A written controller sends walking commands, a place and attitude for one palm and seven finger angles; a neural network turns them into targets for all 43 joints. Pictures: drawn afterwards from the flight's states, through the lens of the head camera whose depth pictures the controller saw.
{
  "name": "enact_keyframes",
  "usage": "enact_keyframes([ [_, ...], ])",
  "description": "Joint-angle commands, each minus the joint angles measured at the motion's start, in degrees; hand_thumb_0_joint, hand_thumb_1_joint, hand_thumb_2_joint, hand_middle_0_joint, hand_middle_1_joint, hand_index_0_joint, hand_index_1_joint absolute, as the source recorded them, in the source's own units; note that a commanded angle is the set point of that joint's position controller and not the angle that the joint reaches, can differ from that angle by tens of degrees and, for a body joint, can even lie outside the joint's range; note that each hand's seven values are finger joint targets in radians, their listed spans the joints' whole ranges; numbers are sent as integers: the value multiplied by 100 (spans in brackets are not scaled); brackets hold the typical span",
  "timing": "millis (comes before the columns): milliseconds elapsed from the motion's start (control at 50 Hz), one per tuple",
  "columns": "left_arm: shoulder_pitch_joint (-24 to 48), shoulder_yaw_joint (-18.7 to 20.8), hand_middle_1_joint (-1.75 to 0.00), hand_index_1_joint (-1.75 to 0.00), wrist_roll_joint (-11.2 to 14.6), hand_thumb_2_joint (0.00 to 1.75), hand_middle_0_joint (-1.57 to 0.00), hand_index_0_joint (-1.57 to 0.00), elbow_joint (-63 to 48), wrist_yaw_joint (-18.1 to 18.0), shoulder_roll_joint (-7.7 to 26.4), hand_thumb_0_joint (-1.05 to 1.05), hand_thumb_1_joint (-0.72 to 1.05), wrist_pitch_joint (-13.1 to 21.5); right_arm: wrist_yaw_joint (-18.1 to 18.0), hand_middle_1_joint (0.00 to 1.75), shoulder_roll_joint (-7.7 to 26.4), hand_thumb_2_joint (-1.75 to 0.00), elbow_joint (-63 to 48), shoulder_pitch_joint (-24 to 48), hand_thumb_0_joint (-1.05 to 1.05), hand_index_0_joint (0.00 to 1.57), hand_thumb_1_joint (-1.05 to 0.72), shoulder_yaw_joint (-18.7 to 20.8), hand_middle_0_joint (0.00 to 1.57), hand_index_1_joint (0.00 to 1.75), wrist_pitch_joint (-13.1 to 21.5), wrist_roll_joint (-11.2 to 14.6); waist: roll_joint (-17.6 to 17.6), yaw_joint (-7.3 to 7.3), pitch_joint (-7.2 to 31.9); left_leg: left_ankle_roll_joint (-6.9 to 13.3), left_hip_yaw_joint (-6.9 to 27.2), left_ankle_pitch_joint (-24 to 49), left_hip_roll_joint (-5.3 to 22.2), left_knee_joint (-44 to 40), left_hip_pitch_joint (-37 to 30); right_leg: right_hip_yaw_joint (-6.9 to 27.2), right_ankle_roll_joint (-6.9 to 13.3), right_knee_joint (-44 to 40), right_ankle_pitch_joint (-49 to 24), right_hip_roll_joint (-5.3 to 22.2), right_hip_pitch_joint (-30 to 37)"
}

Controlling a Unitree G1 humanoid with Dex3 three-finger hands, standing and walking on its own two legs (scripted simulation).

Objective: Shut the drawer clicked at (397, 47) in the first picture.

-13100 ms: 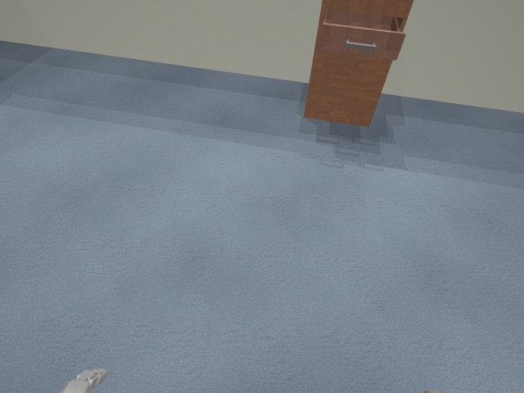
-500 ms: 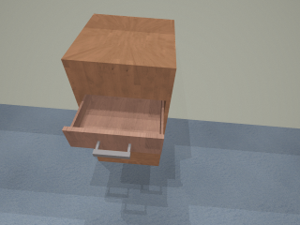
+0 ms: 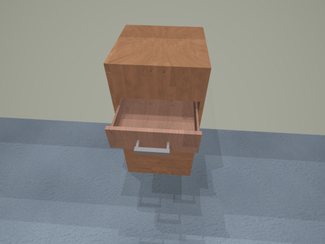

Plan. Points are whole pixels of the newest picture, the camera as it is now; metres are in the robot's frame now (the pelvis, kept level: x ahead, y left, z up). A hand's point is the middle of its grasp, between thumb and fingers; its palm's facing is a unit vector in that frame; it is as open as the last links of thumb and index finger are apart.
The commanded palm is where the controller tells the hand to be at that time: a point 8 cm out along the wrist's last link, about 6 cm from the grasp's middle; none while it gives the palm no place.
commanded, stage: come to a stop and stand still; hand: left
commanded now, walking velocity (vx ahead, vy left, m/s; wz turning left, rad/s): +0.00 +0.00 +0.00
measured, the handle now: (152, 147) +0.52 +0.08 -0.16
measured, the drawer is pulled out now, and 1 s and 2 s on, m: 0.20 0.20 0.20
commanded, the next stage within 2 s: look again from close up in 0.52 s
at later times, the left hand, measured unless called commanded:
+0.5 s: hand out of the picture -0.03 +0.21 -0.17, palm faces +0.01 -0.98 -0.18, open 7.3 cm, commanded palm none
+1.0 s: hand out of the picture -0.03 +0.16 -0.17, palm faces +0.02 -0.99 -0.12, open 7.3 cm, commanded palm none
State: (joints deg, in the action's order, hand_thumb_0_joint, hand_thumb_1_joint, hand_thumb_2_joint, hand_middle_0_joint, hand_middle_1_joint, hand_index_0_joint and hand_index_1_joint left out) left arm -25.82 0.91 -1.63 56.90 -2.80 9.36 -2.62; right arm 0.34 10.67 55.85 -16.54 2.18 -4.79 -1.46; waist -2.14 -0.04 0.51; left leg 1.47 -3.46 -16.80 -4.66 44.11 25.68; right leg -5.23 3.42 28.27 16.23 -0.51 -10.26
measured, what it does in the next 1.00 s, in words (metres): steps on the spot: left foot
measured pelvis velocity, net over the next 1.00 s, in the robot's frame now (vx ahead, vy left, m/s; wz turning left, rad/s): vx -0.01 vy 0.02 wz -0.02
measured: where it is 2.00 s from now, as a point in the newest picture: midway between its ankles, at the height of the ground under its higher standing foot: outside the picture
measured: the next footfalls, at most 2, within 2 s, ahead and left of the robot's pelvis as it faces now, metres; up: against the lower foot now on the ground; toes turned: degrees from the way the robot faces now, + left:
left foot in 0.14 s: +0.02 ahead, +0.12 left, +0.00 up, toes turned -1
left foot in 1.80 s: +0.11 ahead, +0.08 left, +0.00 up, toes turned +5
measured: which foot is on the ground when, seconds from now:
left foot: up 0.00-0.12, down 0.14-1.00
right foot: down 0.00-1.00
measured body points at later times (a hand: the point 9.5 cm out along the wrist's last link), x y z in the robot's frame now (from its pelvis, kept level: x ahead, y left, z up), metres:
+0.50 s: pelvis -0.04 +0.04 +0.00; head -0.05 +0.05 +0.45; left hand -0.03 +0.26 -0.16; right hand -0.07 -0.16 -0.16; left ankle -0.02 +0.12 -0.74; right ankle +0.00 -0.10 -0.73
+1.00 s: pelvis -0.01 +0.02 +0.00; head +0.00 +0.03 +0.45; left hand -0.03 +0.22 -0.16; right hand -0.01 -0.20 -0.15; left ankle -0.02 +0.12 -0.73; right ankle +0.00 -0.10 -0.73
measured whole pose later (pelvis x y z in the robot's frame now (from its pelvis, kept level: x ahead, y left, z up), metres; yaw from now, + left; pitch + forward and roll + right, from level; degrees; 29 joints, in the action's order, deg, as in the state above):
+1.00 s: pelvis -0.01 +0.02 +0.00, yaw -1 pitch -1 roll +0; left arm -19.5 -1.4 -0.9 62.8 -2.0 5.9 0.7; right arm -1.9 7.9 64.1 -16.2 -0.8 0.4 -0.5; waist 0.8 -0.7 -1.5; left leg 1.4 -0.9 -15.6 -1.0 26.7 10.0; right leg 0.3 -0.2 26.3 13.2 0.1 -12.1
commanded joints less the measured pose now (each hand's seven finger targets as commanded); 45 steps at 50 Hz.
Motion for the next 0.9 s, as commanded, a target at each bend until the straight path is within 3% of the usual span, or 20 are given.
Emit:
enact_keyframes([
  [0,1407,164,-30,-30,8,90,-20,-20,-852,-106,728,0,90,380,14,30,254,-90,-117,-943,0,20,-90,128,20,30,200,64,662,681,-741,-110,472,-520,542,1133,-821,1219,742,-1694,559,1479,-1945],
  [20,995,175,-30,-30,-15,90,-20,-20,-711,-77,774,0,90,379,10,30,181,-90,-150,-757,0,20,-90,85,20,30,271,83,642,412,-697,-94,320,-679,528,272,-752,1151,681,-1419,384,1403,-1418],
  [40,666,193,-30,-30,-24,90,-20,-20,-540,-67,805,0,90,353,-16,30,137,-90,-129,-656,0,20,-90,62,20,30,332,82,640,256,-603,-82,262,-668,535,-712,-924,1186,587,-1048,436,1353,-1144],
  [60,395,185,-30,-30,4,90,-20,-20,-399,-49,803,0,90,303,-42,30,78,-90,-26,-764,0,20,-90,12,20,30,388,70,468,189,-507,-89,139,-300,448,-1789,-1345,1128,391,-589,688,1158,-1120],
  [80,237,170,-30,-30,15,90,-20,-20,-332,-30,663,0,90,264,-60,30,115,-90,63,-854,0,20,-90,-25,20,30,466,67,24,98,-638,-96,289,-48,463,-2387,-1346,908,194,43,679,785,-949],
  [100,-10,130,-30,-30,85,90,-20,-20,-274,10,453,0,90,230,-110,30,335,-90,58,-843,0,20,-90,-24,20,30,526,48,-739,-9,-479,78,1073,-37,1022,-2663,-1311,720,-53,504,718,446,-1062],
  [120,-162,92,-30,-30,93,90,-20,-20,-255,46,285,0,90,241,-158,30,555,-90,3,-714,0,20,-90,0,20,30,538,37,-1240,-133,-360,358,1744,-70,1638,-2873,-1073,437,-248,656,805,239,-1111],
  [140,-91,87,-30,-30,89,90,-20,-20,-288,57,286,0,90,268,-194,30,629,-90,-96,-583,0,20,-90,0,20,30,508,13,-892,-158,-371,512,1808,-305,1779,-2985,-660,368,-271,626,717,146,-800],
  [160,110,85,-30,-30,69,90,-20,-20,-180,71,278,0,90,254,-215,30,493,-90,-2,-457,0,20,-90,-53,20,30,545,21,-613,-157,-336,493,1774,-46,1542,-2968,-712,338,-246,559,356,167,-608],
  [180,184,66,-30,-30,70,90,-20,-20,-85,74,289,0,90,231,-217,30,482,-90,92,-425,0,20,-90,-75,20,30,569,41,-634,-172,-265,485,1806,-33,1530,-2974,-658,415,-247,468,271,213,-426],
  [200,255,47,-30,-30,56,90,-20,-20,-75,83,244,0,90,225,-215,30,452,-90,93,-395,0,20,-90,-89,20,30,555,60,-185,-171,-502,448,1660,-340,1472,-2943,-329,485,-227,330,101,207,-235],
  [240,250,27,-30,-30,55,90,-20,-20,12,99,163,0,90,254,-205,30,402,-90,170,-410,0,20,-90,-103,20,30,559,69,163,-176,-641,294,1405,-913,1198,-2951,-226,631,-190,-75,-62,264,-106],
  [320,263,21,-30,-30,51,90,-20,-20,55,91,214,0,90,242,-187,30,365,-90,271,-496,0,20,-90,-104,20,30,547,60,-243,-144,-894,233,1381,-1630,1102,-3215,-46,650,-164,-167,216,266,-169],
  [400,237,26,-30,-30,39,90,-20,-20,83,86,187,0,90,255,-180,30,371,-90,295,-510,0,20,-90,-81,20,30,510,56,-95,-130,-856,246,1357,-1648,1086,-3178,-143,669,-176,-196,245,245,-242],
  [540,187,5,-30,-30,42,90,-20,-20,123,61,160,0,90,332,-167,30,248,-90,309,-494,0,20,-90,-102,20,30,513,72,318,-52,-797,188,1112,-1152,922,-2809,-535,1000,-133,-561,384,408,-566],
  [640,153,-35,-30,-30,65,90,-20,-20,191,51,164,0,90,397,-173,30,162,-90,377,-520,0,20,-90,-153,20,30,538,100,509,27,-597,138,829,-331,805,-2439,-968,1197,-98,-758,203,535,-649],
  [760,87,-79,-30,-30,93,90,-20,-20,349,45,181,0,90,447,-203,30,132,-90,495,-438,0,20,-90,-207,20,30,606,125,321,14,-278,96,678,495,824,-2258,-1305,1142,-96,-661,-703,578,-330],
  [880,105,-91,-30,-30,93,90,-20,-20,444,38,183,0,90,440,-233,30,124,-90,618,-384,0,20,-90,-232,20,30,625,129,252,-27,-335,95,679,873,886,-2272,-1352,1020,-94,-583,-1163,568,-127],
])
